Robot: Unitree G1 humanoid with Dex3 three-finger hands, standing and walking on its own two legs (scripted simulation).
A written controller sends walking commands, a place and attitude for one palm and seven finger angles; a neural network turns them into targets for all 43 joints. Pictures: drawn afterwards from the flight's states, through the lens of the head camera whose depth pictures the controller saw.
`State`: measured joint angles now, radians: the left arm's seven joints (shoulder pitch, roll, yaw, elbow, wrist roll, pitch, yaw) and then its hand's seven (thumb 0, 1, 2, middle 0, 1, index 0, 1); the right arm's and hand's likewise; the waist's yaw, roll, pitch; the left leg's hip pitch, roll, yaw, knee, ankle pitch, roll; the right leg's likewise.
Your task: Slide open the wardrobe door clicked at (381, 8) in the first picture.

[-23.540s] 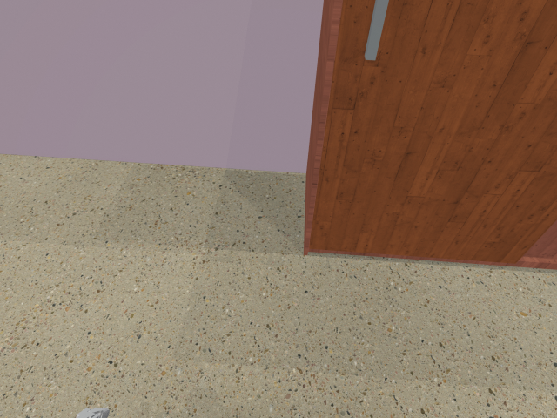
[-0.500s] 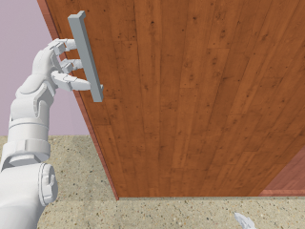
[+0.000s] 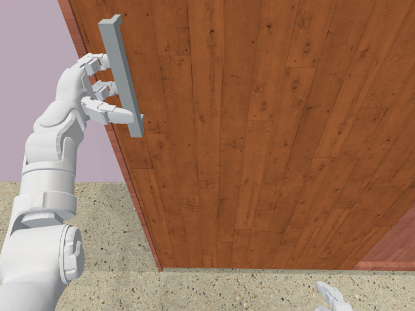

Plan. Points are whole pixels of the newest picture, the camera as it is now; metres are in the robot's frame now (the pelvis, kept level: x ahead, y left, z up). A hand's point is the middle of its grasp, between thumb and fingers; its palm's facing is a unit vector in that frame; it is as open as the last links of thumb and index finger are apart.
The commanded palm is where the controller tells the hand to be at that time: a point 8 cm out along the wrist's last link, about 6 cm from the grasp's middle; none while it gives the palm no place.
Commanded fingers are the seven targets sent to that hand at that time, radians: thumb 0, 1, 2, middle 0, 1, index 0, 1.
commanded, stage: slide the fingers in behind the handle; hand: left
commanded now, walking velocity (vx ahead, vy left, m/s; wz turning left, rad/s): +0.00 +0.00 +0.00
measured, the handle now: (128, 81) +0.47 +0.18 +0.25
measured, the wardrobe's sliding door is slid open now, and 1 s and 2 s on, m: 0.00 0.00 0.00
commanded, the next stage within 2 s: grip the handle and tug to test in 1.02 s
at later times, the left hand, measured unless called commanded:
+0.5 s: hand (125, 92) +0.41 +0.17 +0.26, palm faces +0.05 -1.00 +0.00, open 14.0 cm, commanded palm +0.38 +0.21 +0.25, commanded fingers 0.00 -0.50 0.30 -0.30 -1.20 -0.30 -1.20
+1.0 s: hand (128, 93) +0.40 +0.16 +0.26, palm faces +0.07 -1.00 -0.01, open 14.5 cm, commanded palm +0.38 +0.20 +0.25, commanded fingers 0.00 -0.50 0.30 -0.30 -1.20 -0.30 -1.20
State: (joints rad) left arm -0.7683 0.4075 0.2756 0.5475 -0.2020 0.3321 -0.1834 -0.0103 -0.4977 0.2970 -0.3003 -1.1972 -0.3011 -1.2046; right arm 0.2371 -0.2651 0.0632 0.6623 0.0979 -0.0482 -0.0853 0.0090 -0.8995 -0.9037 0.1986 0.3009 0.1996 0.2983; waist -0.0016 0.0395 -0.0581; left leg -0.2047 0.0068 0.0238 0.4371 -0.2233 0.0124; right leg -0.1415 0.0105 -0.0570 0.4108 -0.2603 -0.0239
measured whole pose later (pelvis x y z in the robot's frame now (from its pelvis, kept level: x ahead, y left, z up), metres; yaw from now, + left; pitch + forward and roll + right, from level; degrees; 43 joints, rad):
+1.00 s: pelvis +0.00 +0.00 +0.00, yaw +1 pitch -2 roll +0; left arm -0.75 0.29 0.21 0.40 -0.19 0.40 -0.06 -0.01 -0.50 0.30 -0.28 -1.19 -0.19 -1.19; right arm 0.20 -0.24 0.07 0.68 0.08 -0.02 -0.07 0.01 -0.90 -0.90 0.20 0.30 0.20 0.30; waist 0.02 0.05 -0.05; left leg -0.17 0.00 0.02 0.41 -0.21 0.01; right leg -0.11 0.00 -0.06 0.39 -0.26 -0.02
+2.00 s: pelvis +0.01 +0.00 +0.00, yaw +0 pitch -1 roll +0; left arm -0.76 0.31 0.23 0.45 -0.19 0.40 -0.08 0.01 0.71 0.81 -0.42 -1.39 -0.40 -1.40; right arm 0.22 -0.25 0.06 0.67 0.08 -0.01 -0.08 0.01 -0.90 -0.90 0.20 0.30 0.20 0.30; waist 0.00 0.04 -0.06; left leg -0.18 0.01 0.03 0.41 -0.22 0.01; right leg -0.12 0.01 -0.05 0.38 -0.26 -0.03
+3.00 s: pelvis +0.06 +0.01 +0.00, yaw +3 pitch +1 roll -1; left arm -0.58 0.18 0.14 -0.01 -0.17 0.60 -0.01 0.00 0.70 0.82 -0.38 -1.40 -0.31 -1.40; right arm 0.09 -0.23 0.06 0.65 0.06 0.02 -0.05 0.01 -0.90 -0.90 0.20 0.30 0.20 0.30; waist 0.08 0.06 -0.08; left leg -0.14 -0.02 -0.05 0.42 -0.29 0.01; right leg -0.08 0.00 -0.09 0.43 -0.30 -0.01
